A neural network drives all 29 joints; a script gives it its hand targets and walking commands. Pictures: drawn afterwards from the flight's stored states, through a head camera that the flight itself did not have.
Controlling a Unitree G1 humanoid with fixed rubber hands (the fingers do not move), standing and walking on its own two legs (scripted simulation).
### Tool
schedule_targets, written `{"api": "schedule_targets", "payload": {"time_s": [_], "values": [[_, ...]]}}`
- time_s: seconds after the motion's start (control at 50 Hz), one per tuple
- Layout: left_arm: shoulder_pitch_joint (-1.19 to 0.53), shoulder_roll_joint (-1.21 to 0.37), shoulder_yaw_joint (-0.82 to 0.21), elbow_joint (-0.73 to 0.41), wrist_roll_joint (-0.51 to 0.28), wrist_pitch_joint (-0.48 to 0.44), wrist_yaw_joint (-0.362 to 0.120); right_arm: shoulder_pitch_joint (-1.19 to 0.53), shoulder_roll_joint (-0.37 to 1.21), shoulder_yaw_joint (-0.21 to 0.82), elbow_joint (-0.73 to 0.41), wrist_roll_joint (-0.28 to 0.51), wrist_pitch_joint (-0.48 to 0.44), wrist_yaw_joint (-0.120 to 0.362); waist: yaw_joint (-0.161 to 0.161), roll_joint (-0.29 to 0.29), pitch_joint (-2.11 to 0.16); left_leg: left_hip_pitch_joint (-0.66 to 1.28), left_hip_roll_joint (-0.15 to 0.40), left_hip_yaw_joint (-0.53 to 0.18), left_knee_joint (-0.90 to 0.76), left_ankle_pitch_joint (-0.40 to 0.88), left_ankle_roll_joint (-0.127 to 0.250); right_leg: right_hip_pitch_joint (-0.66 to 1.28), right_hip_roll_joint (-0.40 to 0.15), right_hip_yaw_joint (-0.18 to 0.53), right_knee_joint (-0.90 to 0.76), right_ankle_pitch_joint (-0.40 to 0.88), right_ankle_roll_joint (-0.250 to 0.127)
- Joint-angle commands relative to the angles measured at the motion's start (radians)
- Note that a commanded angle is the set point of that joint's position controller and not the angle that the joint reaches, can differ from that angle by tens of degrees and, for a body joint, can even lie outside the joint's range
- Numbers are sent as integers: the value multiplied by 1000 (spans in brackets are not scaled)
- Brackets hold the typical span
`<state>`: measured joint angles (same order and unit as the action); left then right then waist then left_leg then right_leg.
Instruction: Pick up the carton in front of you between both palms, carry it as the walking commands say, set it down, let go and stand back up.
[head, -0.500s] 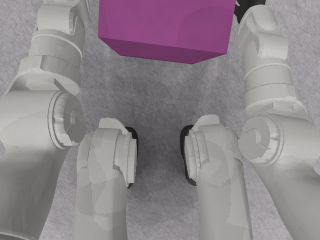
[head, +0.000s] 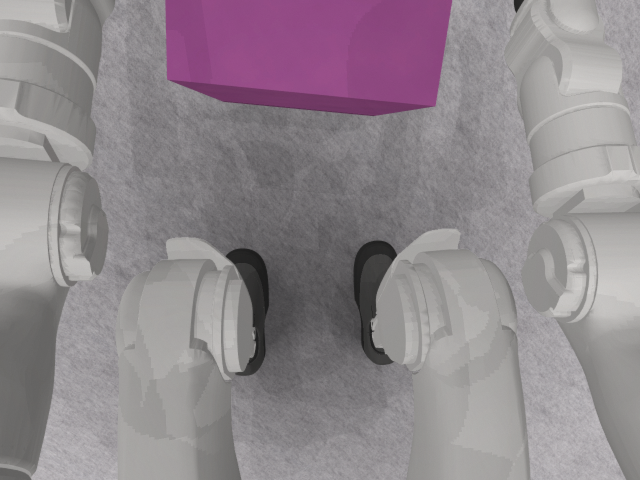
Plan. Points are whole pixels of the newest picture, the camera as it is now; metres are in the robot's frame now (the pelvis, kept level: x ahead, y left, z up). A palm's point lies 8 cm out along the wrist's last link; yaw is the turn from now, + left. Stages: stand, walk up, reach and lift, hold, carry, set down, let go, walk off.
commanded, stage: set down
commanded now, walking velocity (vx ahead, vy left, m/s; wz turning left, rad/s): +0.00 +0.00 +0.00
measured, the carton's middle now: (309, 0) +0.55 +0.01 -0.24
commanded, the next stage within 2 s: let go in 0.96 s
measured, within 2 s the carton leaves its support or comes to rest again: neither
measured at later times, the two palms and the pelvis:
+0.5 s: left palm out of the picture +0.58 +0.20 +0.02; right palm out of the picture +0.55 -0.18 +0.02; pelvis +0.01 +0.00 +0.12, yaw +0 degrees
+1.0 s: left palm out of the picture +0.58 +0.22 +0.16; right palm out of the picture +0.54 -0.18 +0.16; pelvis +0.03 +0.00 +0.26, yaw +1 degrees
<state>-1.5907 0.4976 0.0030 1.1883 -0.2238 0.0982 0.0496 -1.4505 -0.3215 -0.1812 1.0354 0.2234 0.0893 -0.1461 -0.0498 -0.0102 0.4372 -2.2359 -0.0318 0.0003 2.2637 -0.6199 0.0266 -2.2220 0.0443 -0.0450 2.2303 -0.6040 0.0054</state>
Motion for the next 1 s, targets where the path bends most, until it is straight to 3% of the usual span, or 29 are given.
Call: {"api": "schedule_targets", "payload": {"time_s": [0.0,0.02,0.04,0.1,0.16,0.2,0.22,0.26,0.28,0.3,0.34,0.36,0.38,0.4,0.42,0.44,0.5,0.54,0.66,0.72,0.76,0.8,0.84,0.86,0.88,0.9,0.94,0.96,0.98], "values": [[-227,142,63,-148,26,-2,22,-187,-132,-32,-163,-40,3,-24,-30,88,-1525,692,-1,10,-197,413,-36,759,9,8,-207,451,21],[-238,180,80,-194,33,5,28,-230,-103,-6,-210,-23,16,-29,29,18,-1573,726,-4,-6,-212,446,-19,765,12,13,-208,487,31],[-256,160,63,-190,28,18,20,-240,-91,-19,-244,-23,22,-40,-38,25,-1575,633,-9,7,-253,364,-11,871,26,-7,-227,509,27],[-183,133,87,-155,80,32,16,-154,-86,-38,-194,-44,48,-36,21,99,-1469,685,-22,18,-305,327,-17,664,33,-14,-282,370,23],[-232,65,76,-154,75,61,4,-180,-96,-108,-177,-106,68,-36,-32,128,-1392,686,-13,5,-386,279,-27,627,31,-25,-366,298,13],[-154,74,139,-186,117,53,-11,-163,-36,-92,-263,-80,63,-23,36,96,-1393,667,-25,9,-416,348,-16,634,22,-19,-378,350,30],[-157,98,136,-99,129,48,-21,-102,10,-89,-179,-97,74,-28,-28,52,-1359,631,-16,14,-395,309,-12,625,32,-17,-404,348,37],[-135,64,149,-119,149,67,-32,-117,2,-79,-179,-114,81,-24,2,38,-1362,597,-22,37,-465,271,-12,684,35,-6,-443,343,34],[-152,70,167,-191,145,64,-30,-74,-14,-116,-214,-114,68,-22,-51,95,-1367,593,-24,27,-484,285,-17,658,41,-10,-464,368,22],[-140,68,156,-88,169,72,-44,-123,-10,-124,-203,-128,81,-21,12,83,-1333,609,-30,11,-495,288,-9,637,32,0,-487,338,33],[-160,47,138,-185,138,70,-36,-104,-42,-160,-240,-159,74,-14,-83,113,-1437,668,-19,-13,-515,327,-22,654,25,-18,-475,398,21],[-152,93,161,-186,160,73,-43,-144,-14,-136,-289,-136,88,-14,18,97,-1489,799,-29,2,-563,385,-13,647,33,-39,-522,375,44],[-150,7,99,-142,106,86,-41,-97,14,-119,-187,-128,98,-1,-58,130,-1468,817,-30,1,-587,376,-29,664,38,-52,-550,366,25],[-128,53,164,-239,159,69,-37,-67,-4,-125,-249,-129,99,-10,21,158,-1542,857,-42,15,-570,449,-30,655,47,-10,-558,414,32],[-138,50,136,-247,139,81,-26,-41,-68,-200,-255,-167,83,0,-125,145,-1559,837,-37,-25,-617,405,-37,667,39,-60,-551,428,21],[-113,-19,120,-184,158,82,-33,-54,4,-161,-238,-151,87,8,-20,149,-1488,891,-44,-4,-645,421,-33,582,40,-69,-587,383,33],[-106,12,145,-292,165,93,-25,-20,-60,-183,-297,-151,86,17,-76,195,-1582,996,-30,-53,-694,524,-50,625,38,-71,-628,453,24],[-50,54,187,-294,178,80,-17,-20,-15,-157,-329,-136,85,26,-8,149,-1566,1004,-42,-29,-740,526,-40,663,40,-50,-682,429,27],[-10,13,185,-260,174,114,-56,-51,-1,-108,-399,-110,111,41,10,114,-1605,1052,-43,0,-830,481,-31,825,34,-38,-800,445,39],[-76,23,201,-316,192,96,-71,26,-12,-153,-335,-149,116,38,-76,142,-1559,995,-44,6,-899,509,-47,935,48,-15,-876,561,37],[1,16,211,-294,180,106,-77,12,-8,-151,-389,-176,118,44,2,65,-1594,1046,-54,-14,-958,543,-42,969,37,-31,-895,538,43],[-47,81,247,-317,217,92,-80,33,-8,-160,-369,-178,112,45,-41,97,-1620,1099,-42,-5,-982,565,-43,1009,43,-11,-945,579,48],[25,9,240,-247,233,99,-97,97,39,-137,-339,-168,120,48,3,120,-1580,1159,-48,9,-1026,561,-46,1011,35,-5,-1004,532,44],[13,30,267,-288,252,91,-94,119,-12,-221,-341,-232,103,41,-46,129,-1505,1142,-43,-23,-1035,585,-48,962,37,-11,-1010,562,42],[56,44,282,-268,248,81,-92,118,63,-187,-373,-227,97,49,-49,40,-1518,1172,-36,-37,-1088,605,-33,1007,41,-28,-1021,588,56],[54,4,272,-264,257,73,-97,142,17,-191,-362,-223,83,50,-19,132,-1506,1184,-36,1,-1072,614,-49,1038,36,-3,-1065,609,44],[90,-8,273,-233,248,69,-110,178,82,-185,-337,-214,84,59,-35,94,-1468,1161,-28,-15,-1132,591,-40,1102,30,0,-1104,620,54],[50,26,302,-289,298,53,-109,123,47,-166,-365,-228,78,58,25,101,-1435,1165,-33,-15,-1122,639,-32,1010,22,33,-1124,586,43],[97,-1,294,-220,290,57,-110,132,84,-191,-364,-249,67,63,-12,83,-1430,1172,-27,-20,-1173,661,-45,1073,25,4,-1131,629,56]]}}
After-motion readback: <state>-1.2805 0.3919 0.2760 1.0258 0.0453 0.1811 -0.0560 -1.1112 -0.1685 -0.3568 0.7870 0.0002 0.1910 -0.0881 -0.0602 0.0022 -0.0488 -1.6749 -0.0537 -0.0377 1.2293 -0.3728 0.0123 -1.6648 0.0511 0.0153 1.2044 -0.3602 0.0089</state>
